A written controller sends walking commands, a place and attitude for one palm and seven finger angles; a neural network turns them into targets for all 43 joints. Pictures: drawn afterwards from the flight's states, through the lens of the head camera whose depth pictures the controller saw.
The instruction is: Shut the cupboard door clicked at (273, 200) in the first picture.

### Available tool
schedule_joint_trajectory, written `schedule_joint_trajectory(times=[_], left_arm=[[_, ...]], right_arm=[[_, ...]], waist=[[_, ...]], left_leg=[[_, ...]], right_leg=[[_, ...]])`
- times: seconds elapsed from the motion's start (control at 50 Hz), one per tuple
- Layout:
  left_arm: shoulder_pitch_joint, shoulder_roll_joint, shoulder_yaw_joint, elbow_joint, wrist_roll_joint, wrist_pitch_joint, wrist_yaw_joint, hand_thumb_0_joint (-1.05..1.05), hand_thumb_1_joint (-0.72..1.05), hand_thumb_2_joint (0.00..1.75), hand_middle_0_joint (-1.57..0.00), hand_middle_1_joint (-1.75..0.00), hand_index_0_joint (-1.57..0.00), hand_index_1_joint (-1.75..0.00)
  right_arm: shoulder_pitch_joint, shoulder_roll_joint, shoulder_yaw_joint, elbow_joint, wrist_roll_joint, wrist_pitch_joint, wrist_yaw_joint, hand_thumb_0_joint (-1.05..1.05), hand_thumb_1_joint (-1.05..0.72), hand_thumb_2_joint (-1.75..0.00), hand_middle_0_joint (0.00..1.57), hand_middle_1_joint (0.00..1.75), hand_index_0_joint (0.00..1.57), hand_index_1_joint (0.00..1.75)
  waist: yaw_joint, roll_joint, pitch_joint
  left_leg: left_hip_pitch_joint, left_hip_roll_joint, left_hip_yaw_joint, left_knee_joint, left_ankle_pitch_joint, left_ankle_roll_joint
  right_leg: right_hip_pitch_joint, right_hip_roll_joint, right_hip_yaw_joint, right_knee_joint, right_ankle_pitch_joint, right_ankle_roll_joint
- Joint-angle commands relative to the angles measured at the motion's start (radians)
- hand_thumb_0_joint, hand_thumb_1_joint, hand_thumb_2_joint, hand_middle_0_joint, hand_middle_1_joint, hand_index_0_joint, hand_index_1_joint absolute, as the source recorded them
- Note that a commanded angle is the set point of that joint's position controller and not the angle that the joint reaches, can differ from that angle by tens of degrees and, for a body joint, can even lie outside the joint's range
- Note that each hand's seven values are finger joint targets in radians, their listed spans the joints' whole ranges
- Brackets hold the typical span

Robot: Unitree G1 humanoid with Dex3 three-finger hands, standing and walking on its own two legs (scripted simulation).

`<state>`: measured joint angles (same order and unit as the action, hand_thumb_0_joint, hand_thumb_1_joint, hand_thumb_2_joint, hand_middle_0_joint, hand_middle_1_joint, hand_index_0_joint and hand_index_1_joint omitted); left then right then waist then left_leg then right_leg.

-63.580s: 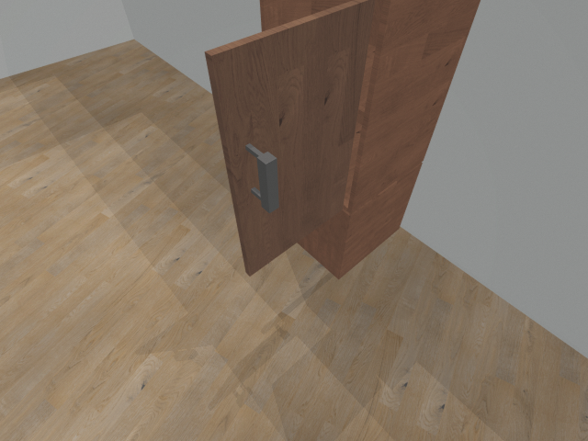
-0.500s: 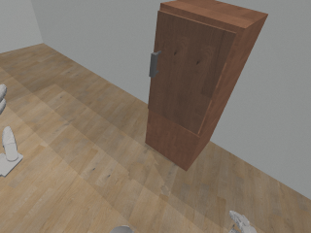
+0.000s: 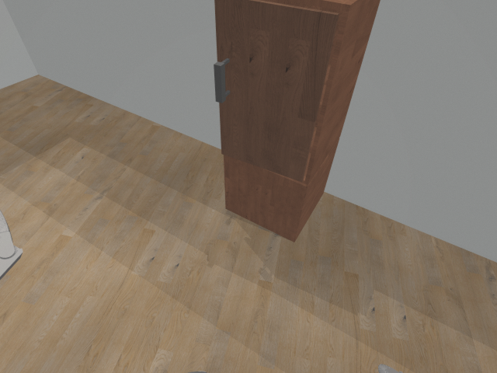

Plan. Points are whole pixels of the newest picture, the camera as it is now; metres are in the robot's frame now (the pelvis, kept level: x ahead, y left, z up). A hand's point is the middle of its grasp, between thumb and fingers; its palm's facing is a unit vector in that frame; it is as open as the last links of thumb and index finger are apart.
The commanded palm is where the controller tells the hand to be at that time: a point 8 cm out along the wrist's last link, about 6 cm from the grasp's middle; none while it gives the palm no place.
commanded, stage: stop stepping back and stand still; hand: left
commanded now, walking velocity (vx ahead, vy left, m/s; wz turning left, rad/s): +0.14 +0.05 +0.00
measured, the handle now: (223, 80) +0.99 +0.14 +0.02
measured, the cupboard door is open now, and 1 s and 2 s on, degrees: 4 4 4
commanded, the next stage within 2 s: let the arm hang, fingers relaxed in 0.06 s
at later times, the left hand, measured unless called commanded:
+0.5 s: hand out of the picture +0.08 +0.18 -0.16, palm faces +0.09 -0.98 -0.17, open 6.8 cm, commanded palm none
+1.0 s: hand out of the picture +0.01 +0.18 -0.16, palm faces +0.06 -0.98 -0.18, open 7.4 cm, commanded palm none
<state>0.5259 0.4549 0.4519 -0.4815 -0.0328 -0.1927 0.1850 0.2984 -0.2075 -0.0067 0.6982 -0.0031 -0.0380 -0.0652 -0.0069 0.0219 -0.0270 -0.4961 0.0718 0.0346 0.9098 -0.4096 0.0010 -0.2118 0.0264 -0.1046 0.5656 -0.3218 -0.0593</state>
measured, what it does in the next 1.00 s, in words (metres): stands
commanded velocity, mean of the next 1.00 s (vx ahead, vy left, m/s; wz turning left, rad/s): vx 0.01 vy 0.00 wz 0.00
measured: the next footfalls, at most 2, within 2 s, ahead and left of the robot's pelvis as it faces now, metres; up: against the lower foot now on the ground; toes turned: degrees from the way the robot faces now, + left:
none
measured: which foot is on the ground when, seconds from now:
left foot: down 0.00-1.00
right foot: down 0.00-1.00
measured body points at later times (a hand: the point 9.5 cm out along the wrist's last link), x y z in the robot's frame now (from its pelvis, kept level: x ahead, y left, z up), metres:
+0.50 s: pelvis +0.02 +0.01 +0.00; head +0.03 +0.02 +0.45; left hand +0.07 +0.24 -0.15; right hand +0.08 -0.22 -0.14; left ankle +0.09 +0.13 -0.73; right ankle +0.02 -0.11 -0.73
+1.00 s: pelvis +0.04 +0.02 +0.02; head +0.04 +0.02 +0.47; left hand +0.01 +0.23 -0.15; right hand +0.04 -0.20 -0.15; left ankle +0.09 +0.13 -0.73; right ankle +0.02 -0.11 -0.73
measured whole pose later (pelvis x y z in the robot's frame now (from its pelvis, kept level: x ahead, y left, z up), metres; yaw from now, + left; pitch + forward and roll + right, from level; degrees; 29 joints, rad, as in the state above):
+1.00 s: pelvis +0.04 +0.02 +0.02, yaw +1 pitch -2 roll +0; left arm 0.32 0.14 0.00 1.15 0.01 0.00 0.03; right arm 0.29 -0.14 0.00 1.12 -0.01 0.02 -0.03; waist 0.00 0.01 0.02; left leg -0.22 0.01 0.05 0.41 -0.14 0.01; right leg -0.11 -0.01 0.00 0.41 -0.26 0.01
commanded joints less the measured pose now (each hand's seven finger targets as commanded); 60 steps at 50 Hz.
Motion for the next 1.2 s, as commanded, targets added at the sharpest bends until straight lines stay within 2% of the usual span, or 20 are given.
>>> schedule_joint_trajectory(times=[0.0, 0.06, 0.08, 0.12, 0.14, 0.16, 0.2, 0.22, 0.28, 0.3, 0.32, 0.34, 0.36, 0.4, 0.44, 0.48, 0.54, 0.72, 0.96, 1.18], left_arm=[[-0.132, 0.148, 0.075, -0.177, 0.005, -0.054, 0.018, 0.00, 0.90, 0.90, -0.20, -0.30, -0.20, -0.30], [-0.188, 0.152, 0.051, -0.213, 0.013, -0.068, 0.023, 0.00, 0.90, 0.90, -0.20, -0.30, -0.20, -0.30], [-0.192, 0.158, 0.056, -0.235, 0.010, -0.073, 0.023, 0.00, 0.90, 0.90, -0.20, -0.30, -0.20, -0.30], [-0.157, 0.163, 0.088, -0.263, 0.003, -0.080, 0.020, 0.00, 0.90, 0.90, -0.20, -0.30, -0.20, -0.30], [-0.100, -0.187, -0.353, 0.527, 0.084, 0.131, -0.154, 0.00, 0.90, 0.90, -0.20, -0.30, -0.20, -0.30], [-0.116, -0.178, -0.331, 0.539, 0.063, 0.212, -0.172, 0.00, 0.90, 0.90, -0.20, -0.30, -0.20, -0.30], [-0.172, -0.185, -0.369, 0.602, 0.061, 0.223, -0.182, 0.00, 0.90, 0.90, -0.20, -0.30, -0.20, -0.30], [-0.185, -0.176, -0.375, 0.662, 0.058, 0.221, -0.188, 0.00, 0.90, 0.90, -0.20, -0.30, -0.20, -0.30], [-0.151, -0.135, -0.380, 0.898, 0.055, 0.213, -0.189, 0.00, 0.90, 0.90, -0.20, -0.30, -0.20, -0.30], [-0.163, -0.064, -0.380, 0.954, 0.056, 0.207, -0.181, 0.00, 0.90, 0.90, -0.20, -0.30, -0.20, -0.30], [-0.208, -0.030, -0.383, 1.003, 0.058, 0.205, -0.181, 0.00, 0.90, 0.90, -0.20, -0.30, -0.20, -0.30], [-0.287, 0.000, -0.390, 1.039, 0.059, 0.211, -0.180, 0.00, 0.90, 0.90, -0.20, -0.30, -0.20, -0.30], [-0.313, -0.034, -0.397, 1.094, 0.058, 0.202, -0.173, 0.00, 0.90, 0.90, -0.20, -0.30, -0.20, -0.30], [-0.333, -0.074, -0.409, 1.207, 0.051, 0.188, -0.169, 0.00, 0.90, 0.90, -0.20, -0.30, -0.20, -0.30], [-0.266, -0.174, -0.399, 1.280, 0.051, 0.176, -0.164, 0.00, 0.90, 0.90, -0.20, -0.30, -0.20, -0.30], [-0.213, -0.176, -0.407, 1.352, 0.045, 0.188, -0.160, 0.00, 0.90, 0.90, -0.20, -0.30, -0.20, -0.30], [-0.197, -0.176, -0.415, 1.441, 0.043, 0.191, -0.162, 0.00, 0.90, 0.90, -0.20, -0.30, -0.20, -0.30], [-0.150, -0.185, -0.433, 1.592, 0.042, 0.189, -0.158, 0.00, 0.90, 0.90, -0.20, -0.30, -0.20, -0.30], [-0.118, -0.222, -0.436, 1.626, 0.045, 0.189, -0.148, 0.00, 0.90, 0.90, -0.20, -0.30, -0.20, -0.30], [-0.109, -0.238, -0.431, 1.621, 0.044, 0.184, -0.145, 0.00, 0.90, 0.90, -0.20, -0.30, -0.20, -0.30]], right_arm=[[-0.158, -0.113, -0.039, -0.179, -0.002, -0.061, -0.017, 0.00, -0.90, -0.90, 0.20, 0.30, 0.20, 0.30], [-0.166, -0.106, -0.034, -0.179, -0.007, -0.076, -0.040, 0.00, -0.90, -0.90, 0.20, 0.30, 0.20, 0.30], [-0.159, -0.113, -0.037, -0.184, -0.005, -0.084, -0.045, 0.00, -0.90, -0.90, 0.20, 0.30, 0.20, 0.30], [-0.155, -0.142, -0.043, -0.205, -0.002, -0.091, -0.053, 0.00, -0.90, -0.90, 0.20, 0.30, 0.20, 0.30], [-0.050, -0.296, -0.068, -0.026, -0.027, -0.097, 0.072, 0.00, -0.90, -0.90, 0.20, 0.30, 0.20, 0.30], [-0.015, -0.221, -0.054, -0.048, -0.021, -0.024, 0.074, 0.00, -0.90, -0.90, 0.20, 0.30, 0.20, 0.30], [-0.056, -0.221, -0.047, -0.089, -0.046, -0.021, 0.056, 0.00, -0.90, -0.90, 0.20, 0.30, 0.20, 0.30], [-0.082, -0.220, -0.041, -0.092, -0.049, -0.014, 0.052, 0.00, -0.90, -0.90, 0.20, 0.30, 0.20, 0.30], [-0.155, -0.189, -0.019, -0.061, -0.033, 0.025, 0.050, 0.00, -0.90, -0.90, 0.20, 0.30, 0.20, 0.30], [-0.157, -0.151, -0.011, -0.053, -0.016, 0.036, 0.056, 0.00, -0.90, -0.90, 0.20, 0.30, 0.20, 0.30], [-0.131, -0.115, -0.010, -0.037, -0.014, 0.046, 0.064, 0.00, -0.90, -0.90, 0.20, 0.30, 0.20, 0.30], [-0.089, -0.112, -0.013, -0.005, -0.024, 0.063, 0.068, 0.00, -0.90, -0.90, 0.20, 0.30, 0.20, 0.30], [-0.103, -0.097, -0.015, 0.032, -0.032, 0.071, 0.062, 0.00, -0.90, -0.90, 0.20, 0.30, 0.20, 0.30], [-0.054, -0.092, -0.016, 0.098, -0.026, 0.063, 0.057, 0.00, -0.90, -0.90, 0.20, 0.30, 0.20, 0.30], [-0.008, -0.066, -0.016, 0.158, -0.027, 0.038, 0.049, 0.00, -0.90, -0.90, 0.20, 0.30, 0.20, 0.30], [-0.034, -0.082, -0.019, 0.203, -0.022, 0.035, 0.043, 0.00, -0.90, -0.90, 0.20, 0.30, 0.20, 0.30], [-0.015, -0.071, -0.019, 0.253, -0.015, 0.038, 0.034, 0.00, -0.90, -0.90, 0.20, 0.30, 0.20, 0.30], [0.038, -0.062, -0.015, 0.361, -0.006, 0.037, 0.028, 0.00, -0.90, -0.90, 0.20, 0.30, 0.20, 0.30], [0.058, -0.023, -0.014, 0.403, -0.008, 0.042, 0.027, 0.00, -0.90, -0.90, 0.20, 0.30, 0.20, 0.30], [0.071, -0.010, -0.014, 0.404, -0.009, 0.038, 0.025, 0.00, -0.90, -0.90, 0.20, 0.30, 0.20, 0.30]], waist=[[-0.009, -0.136, 0.067], [-0.016, -0.066, 0.099], [-0.020, -0.027, 0.098], [-0.018, 0.175, 0.100], [-0.091, 0.329, 0.112], [-0.072, 0.290, 0.048], [-0.040, 0.072, -0.003], [-0.024, -0.008, -0.026], [0.047, -0.089, -0.048], [0.043, -0.184, -0.039], [0.003, -0.179, 0.003], [-0.035, -0.111, 0.025], [-0.026, -0.189, 0.075], [-0.047, -0.167, 0.058], [-0.032, 0.024, -0.040], [0.000, 0.161, -0.041], [0.004, 0.062, 0.013], [0.002, -0.008, 0.062], [-0.001, -0.026, 0.142], [-0.001, -0.005, 0.132]], left_leg=[[-0.002, 0.040, -0.020, -0.068, 0.029, 0.007], [0.257, -0.026, 0.075, -0.266, 0.111, 0.008], [0.288, -0.025, 0.057, -0.331, 0.072, 0.013], [0.288, 0.116, -0.205, -0.533, -0.042, 0.079], [0.197, 0.205, -0.335, -0.479, 0.235, 0.098], [0.172, 0.225, -0.379, -0.551, 0.371, 0.126], [0.146, 0.259, -0.413, -0.538, 0.344, 0.175], [0.139, 0.247, -0.366, -0.532, 0.302, 0.177], [0.006, 0.094, -0.147, -0.450, 0.098, 0.073], [0.007, 0.001, -0.073, -0.362, 0.035, 0.019], [0.056, -0.052, -0.020, -0.288, -0.028, -0.009], [0.164, -0.070, 0.013, -0.221, -0.027, -0.017], [0.171, -0.067, -0.005, -0.178, 0.048, -0.013], [0.221, -0.046, -0.022, -0.242, 0.148, -0.009], [0.323, 0.003, -0.083, -0.410, 0.371, 0.004], [0.273, 0.046, -0.123, -0.491, 0.278, 0.019], [0.257, 0.043, -0.117, -0.532, 0.263, 0.021], [0.319, 0.040, -0.091, -0.586, 0.258, 0.022], [0.308, 0.024, -0.074, -0.595, 0.212, 0.021], [0.314, 0.021, -0.066, -0.583, 0.233, 0.020]], right_leg=[[-0.106, -0.315, 0.292, -0.253, -0.095, -0.143], [-0.274, -0.232, 0.190, -0.248, -0.317, -0.084], [-0.269, -0.204, 0.170, -0.192, -0.317, -0.066], [-0.286, -0.077, 0.109, 0.024, -0.207, 0.007], [-0.380, -0.061, 0.000, 0.328, -0.150, 0.065], [-0.342, -0.035, 0.078, 0.445, -0.260, 0.076], [-0.320, -0.057, 0.136, 0.536, -0.264, 0.075], [-0.272, -0.069, 0.135, 0.462, -0.262, 0.075], [0.051, -0.050, 0.094, 0.003, -0.020, 0.067], [0.014, -0.138, 0.242, -0.157, -0.099, 0.030], [-0.129, -0.264, 0.382, -0.305, -0.274, -0.032], [-0.271, -0.303, 0.399, -0.360, -0.415, -0.063], [-0.305, -0.255, 0.410, -0.371, -0.326, -0.068], [-0.221, -0.200, 0.306, -0.292, -0.043, -0.058], [-0.117, -0.131, 0.207, -0.162, 0.152, -0.007], [-0.032, -0.095, 0.175, -0.176, 0.074, 0.016], [0.007, -0.097, 0.166, -0.212, 0.115, 0.019], [0.005, -0.108, 0.159, -0.257, 0.112, 0.024], [-0.041, -0.111, 0.164, -0.264, 0.076, 0.030], [-0.033, -0.106, 0.175, -0.260, 0.097, 0.025]])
